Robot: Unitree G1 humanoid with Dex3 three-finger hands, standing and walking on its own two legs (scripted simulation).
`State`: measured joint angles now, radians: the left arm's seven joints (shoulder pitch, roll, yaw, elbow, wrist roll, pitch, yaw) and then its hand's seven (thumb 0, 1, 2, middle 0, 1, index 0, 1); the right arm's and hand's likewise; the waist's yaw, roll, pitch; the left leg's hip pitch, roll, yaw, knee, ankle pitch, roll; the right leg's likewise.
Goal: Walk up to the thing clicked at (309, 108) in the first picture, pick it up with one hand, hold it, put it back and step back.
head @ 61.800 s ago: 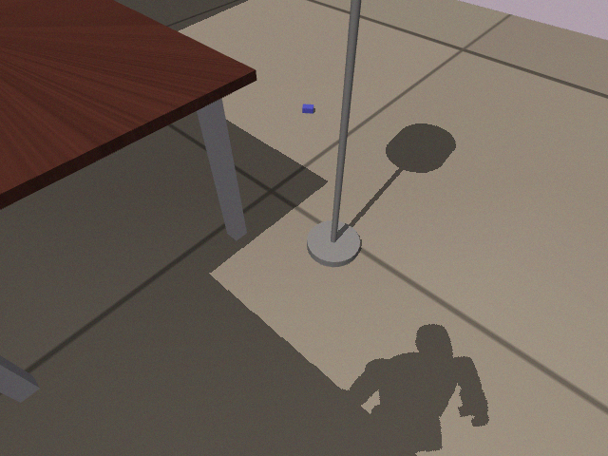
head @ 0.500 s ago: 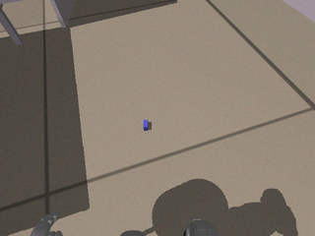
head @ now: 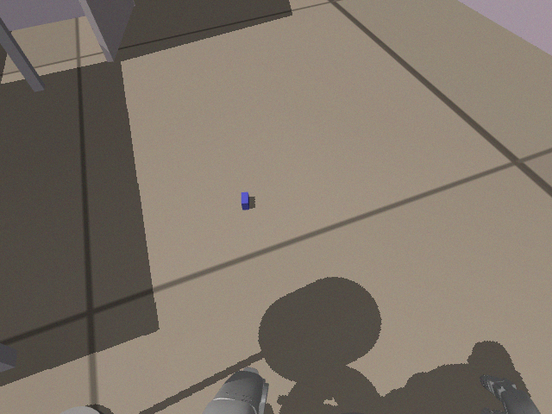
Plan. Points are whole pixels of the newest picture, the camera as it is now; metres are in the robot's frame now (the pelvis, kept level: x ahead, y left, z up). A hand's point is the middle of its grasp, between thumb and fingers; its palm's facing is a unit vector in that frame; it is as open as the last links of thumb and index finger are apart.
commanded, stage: step back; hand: left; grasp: from above
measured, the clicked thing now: (245, 201) +1.03 +0.22 -0.73
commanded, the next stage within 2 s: stand in 1.06 s
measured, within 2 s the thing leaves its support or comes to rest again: neither
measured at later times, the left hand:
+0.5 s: hand out of the picture -0.02 +0.26 -0.13, palm faces +0.12 -0.91 -0.40, open 7.3 cm
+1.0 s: hand out of the picture +0.05 +0.28 -0.15, palm faces +0.10 -0.93 -0.35, open 7.3 cm
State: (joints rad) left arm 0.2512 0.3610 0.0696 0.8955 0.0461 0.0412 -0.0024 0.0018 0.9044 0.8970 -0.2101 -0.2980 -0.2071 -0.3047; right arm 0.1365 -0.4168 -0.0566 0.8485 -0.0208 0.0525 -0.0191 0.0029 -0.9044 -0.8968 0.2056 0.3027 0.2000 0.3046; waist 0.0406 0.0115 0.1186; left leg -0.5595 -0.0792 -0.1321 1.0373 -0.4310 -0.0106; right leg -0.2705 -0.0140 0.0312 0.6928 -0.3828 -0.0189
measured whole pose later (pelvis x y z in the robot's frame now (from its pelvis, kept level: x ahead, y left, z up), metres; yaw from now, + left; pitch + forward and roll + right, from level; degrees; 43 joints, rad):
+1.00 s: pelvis +0.00 +0.01 +0.01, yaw +5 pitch -2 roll -1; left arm 0.15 0.37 0.03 1.05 0.01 -0.03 0.00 0.00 0.91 0.90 -0.21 -0.30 -0.20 -0.30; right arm 0.03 -0.31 -0.01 1.03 -0.02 -0.01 0.02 0.00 -0.90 -0.90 0.21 0.30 0.20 0.30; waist 0.03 -0.01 0.08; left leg -0.29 0.04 0.02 0.55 -0.23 -0.01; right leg -0.16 -0.01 -0.02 0.53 -0.33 0.01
